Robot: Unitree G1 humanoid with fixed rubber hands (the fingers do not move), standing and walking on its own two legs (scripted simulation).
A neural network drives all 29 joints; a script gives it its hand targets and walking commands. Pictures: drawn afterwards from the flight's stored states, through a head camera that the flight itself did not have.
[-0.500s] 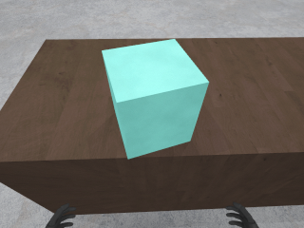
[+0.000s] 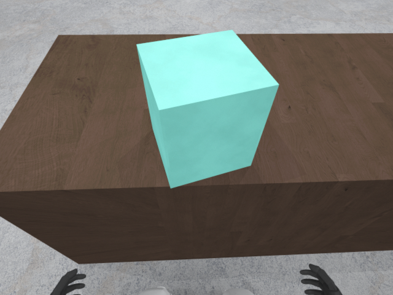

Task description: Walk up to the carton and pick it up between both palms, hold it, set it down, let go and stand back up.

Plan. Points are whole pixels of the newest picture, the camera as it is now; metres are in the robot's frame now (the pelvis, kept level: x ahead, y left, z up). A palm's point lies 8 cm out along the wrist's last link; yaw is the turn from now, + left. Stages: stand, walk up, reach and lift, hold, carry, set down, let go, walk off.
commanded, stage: walk up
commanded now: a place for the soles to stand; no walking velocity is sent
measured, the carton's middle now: (200, 112) +0.48 -0.01 +0.09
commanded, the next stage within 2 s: reach and lift in 1.22 s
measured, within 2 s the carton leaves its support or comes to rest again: neither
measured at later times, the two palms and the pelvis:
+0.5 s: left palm out of the picture +0.10 +0.27 -0.08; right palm out of the picture +0.10 -0.25 -0.08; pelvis +0.01 +0.01 +0.02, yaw +1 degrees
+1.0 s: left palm out of the picture +0.11 +0.27 -0.08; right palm out of the picture +0.12 -0.23 -0.08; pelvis +0.02 +0.02 +0.02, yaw +1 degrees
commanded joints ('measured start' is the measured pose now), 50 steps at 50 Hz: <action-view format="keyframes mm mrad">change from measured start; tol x4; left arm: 1 -84 243 56 -108 15 -30 -4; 2 -128 191 33 -113 6 -29 -17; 7 -2 102 7 -86 -3 -30 -37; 50 64 96 -1 -40 3 -33 -14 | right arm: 1 72 -69 -17 -64 0 -17 -16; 6 26 -137 -40 -35 7 -61 -13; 11 18 -88 -24 -17 15 -74 -14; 50 6 -69 -17 31 11 -66 -26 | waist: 1 -44 -117 -126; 13 16 -2 -60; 21 8 31 -91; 50 9 -11 -87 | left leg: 1 111 54 -77 -47 -89 -15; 4 190 90 -153 -233 87 8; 11 32 114 -193 -338 2 23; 23 73 122 -189 -349 47 23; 36 131 118 -161 -304 253 25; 50 120 119 -164 -335 234 22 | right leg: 1 -79 -330 426 -358 -16 -177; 2 -145 -270 356 -355 -43 -139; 4 -123 -148 194 -342 -66 -43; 7 -17 -99 141 -291 -59 -18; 11 41 -101 131 -271 -3 -25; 25 45 -109 125 -278 48 -25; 37 70 -121 128 -276 173 -25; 50 79 -111 116 -273 151 -16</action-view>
